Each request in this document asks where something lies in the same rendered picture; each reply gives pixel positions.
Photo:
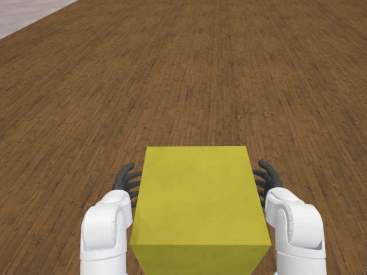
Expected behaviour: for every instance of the robot left forearm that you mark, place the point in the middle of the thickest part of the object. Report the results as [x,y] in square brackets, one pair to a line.
[103,244]

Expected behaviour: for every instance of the robot left hand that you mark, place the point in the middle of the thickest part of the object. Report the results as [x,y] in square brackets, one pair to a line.
[122,179]

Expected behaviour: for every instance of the robot right forearm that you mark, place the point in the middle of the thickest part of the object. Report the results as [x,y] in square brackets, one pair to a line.
[299,235]

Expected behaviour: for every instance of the carton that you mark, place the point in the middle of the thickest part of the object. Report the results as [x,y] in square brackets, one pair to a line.
[198,213]

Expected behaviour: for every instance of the robot right hand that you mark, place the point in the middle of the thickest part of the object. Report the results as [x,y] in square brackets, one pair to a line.
[271,179]

